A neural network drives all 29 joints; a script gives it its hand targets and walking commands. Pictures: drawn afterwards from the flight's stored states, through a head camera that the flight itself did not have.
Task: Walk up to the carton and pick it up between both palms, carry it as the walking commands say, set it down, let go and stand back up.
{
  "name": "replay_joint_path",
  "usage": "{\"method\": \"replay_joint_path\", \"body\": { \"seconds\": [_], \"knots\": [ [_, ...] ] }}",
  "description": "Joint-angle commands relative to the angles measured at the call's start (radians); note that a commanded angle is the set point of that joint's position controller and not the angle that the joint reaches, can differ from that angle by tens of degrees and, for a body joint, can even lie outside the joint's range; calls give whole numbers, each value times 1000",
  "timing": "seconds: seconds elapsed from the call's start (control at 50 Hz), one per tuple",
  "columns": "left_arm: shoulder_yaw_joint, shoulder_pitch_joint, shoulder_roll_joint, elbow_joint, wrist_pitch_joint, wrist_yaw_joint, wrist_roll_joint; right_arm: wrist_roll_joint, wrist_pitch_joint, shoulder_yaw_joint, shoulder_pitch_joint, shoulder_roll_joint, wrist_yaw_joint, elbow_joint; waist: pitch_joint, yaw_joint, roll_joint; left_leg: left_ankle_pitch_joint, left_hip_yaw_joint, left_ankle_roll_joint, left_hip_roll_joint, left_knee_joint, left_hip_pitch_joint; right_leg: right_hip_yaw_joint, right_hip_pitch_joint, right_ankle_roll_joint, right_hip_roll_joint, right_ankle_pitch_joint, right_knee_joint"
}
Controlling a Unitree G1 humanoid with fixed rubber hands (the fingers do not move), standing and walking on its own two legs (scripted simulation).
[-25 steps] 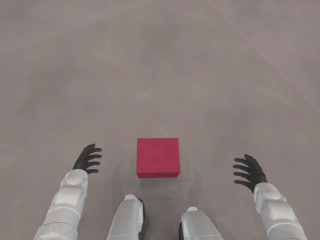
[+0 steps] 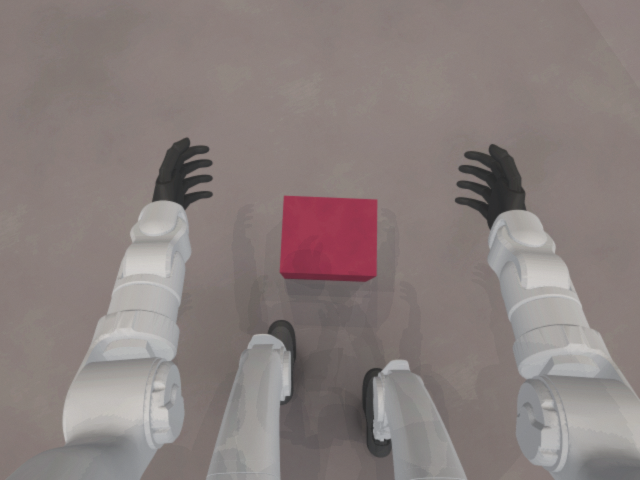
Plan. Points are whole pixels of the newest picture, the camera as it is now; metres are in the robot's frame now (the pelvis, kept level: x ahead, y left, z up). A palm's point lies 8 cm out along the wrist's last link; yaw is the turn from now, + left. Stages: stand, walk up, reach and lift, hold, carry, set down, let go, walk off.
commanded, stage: reach and lift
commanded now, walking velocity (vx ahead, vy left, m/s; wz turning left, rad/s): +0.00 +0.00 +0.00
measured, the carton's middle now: (327, 241) +0.47 +0.02 -0.58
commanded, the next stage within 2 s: none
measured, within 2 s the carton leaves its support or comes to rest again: neither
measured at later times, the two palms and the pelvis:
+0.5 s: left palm (196, 174) +0.47 +0.23 -0.16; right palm (476, 173) +0.50 -0.17 -0.14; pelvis +0.00 +0.00 -0.04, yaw -1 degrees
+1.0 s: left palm (223, 201) +0.48 +0.22 -0.31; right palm (436, 203) +0.50 -0.16 -0.30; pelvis -0.03 -0.01 -0.17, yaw -2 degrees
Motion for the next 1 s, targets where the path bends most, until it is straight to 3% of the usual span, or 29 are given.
{"method": "replay_joint_path", "body": {
  "seconds": [0.0,0.18,0.34,0.52,0.72,0.98],
  "knots": [
    [26,-265,87,-97,-28,12,1,-1,-33,-33,-254,-133,12,-72,-823,11,81,243,-69,-27,-67,18,934,-32,-148,-3,59,134,-179],
    [76,-389,67,-69,-48,21,40,-51,-57,-83,-407,-168,31,-18,-931,16,75,370,-93,-30,-64,51,946,-42,-236,10,70,202,-149],
    [116,-390,60,-91,-61,4,74,-89,-68,-104,-412,-152,30,-39,-997,18,75,468,-85,-30,-68,105,909,-54,-296,18,78,255,-114],
    [131,-432,85,-16,-86,-4,65,-74,-84,-75,-466,-108,-7,1,-934,28,52,322,-60,-27,-78,262,610,-48,-438,34,79,166,50],
    [87,-518,164,-25,-86,19,-32,3,-71,-6,-549,-134,-73,-57,-1086,37,39,279,-28,-27,-78,471,462,-53,-481,38,77,155,257],
    [53,-655,218,80,-85,36,-86,50,-53,35,-673,-170,-83,9,-1004,49,38,142,-21,-24,-55,660,298,-60,-662,24,66,19,442]
  ]
}}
